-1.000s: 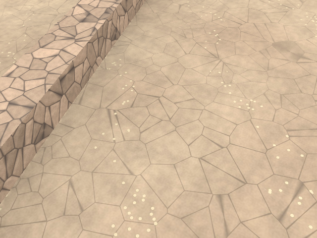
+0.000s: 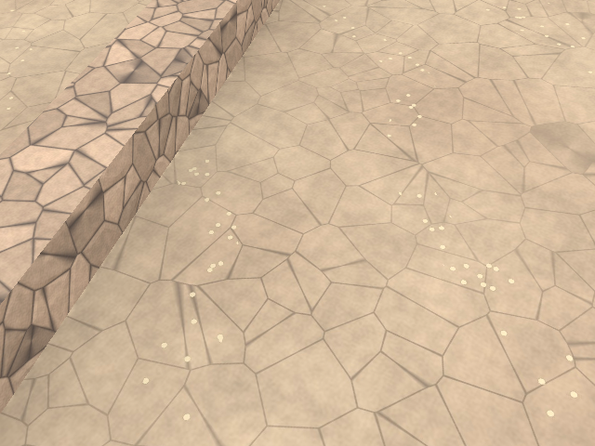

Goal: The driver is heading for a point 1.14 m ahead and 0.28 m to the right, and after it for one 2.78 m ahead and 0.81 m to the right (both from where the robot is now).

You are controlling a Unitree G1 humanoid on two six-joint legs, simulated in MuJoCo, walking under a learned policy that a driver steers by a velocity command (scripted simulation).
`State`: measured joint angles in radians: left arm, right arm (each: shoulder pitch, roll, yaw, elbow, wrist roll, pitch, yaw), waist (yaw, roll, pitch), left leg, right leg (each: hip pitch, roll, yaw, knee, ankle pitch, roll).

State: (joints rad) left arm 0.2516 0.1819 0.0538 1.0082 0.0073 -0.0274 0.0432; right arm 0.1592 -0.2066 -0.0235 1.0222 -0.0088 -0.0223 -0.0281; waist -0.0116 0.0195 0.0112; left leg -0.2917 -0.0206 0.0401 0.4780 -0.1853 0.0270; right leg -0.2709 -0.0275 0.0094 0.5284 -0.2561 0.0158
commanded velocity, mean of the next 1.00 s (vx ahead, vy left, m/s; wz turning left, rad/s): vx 0.05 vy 0.00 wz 0.00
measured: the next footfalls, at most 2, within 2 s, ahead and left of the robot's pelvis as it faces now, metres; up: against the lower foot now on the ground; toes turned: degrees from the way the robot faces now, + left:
right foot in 1.56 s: +0.13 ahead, -0.15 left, +0.00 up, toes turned -3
left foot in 1.98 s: +0.57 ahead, +0.05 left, +0.00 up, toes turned +5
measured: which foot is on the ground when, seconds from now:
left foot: down 0.00-1.00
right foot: down 0.00-1.00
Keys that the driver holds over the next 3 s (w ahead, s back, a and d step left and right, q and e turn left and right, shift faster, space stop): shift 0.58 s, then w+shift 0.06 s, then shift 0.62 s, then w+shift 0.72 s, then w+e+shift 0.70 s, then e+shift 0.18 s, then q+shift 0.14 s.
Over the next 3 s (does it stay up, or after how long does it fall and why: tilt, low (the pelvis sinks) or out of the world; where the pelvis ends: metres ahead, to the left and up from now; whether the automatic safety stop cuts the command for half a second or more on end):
stays up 1.22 -0.15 -0.01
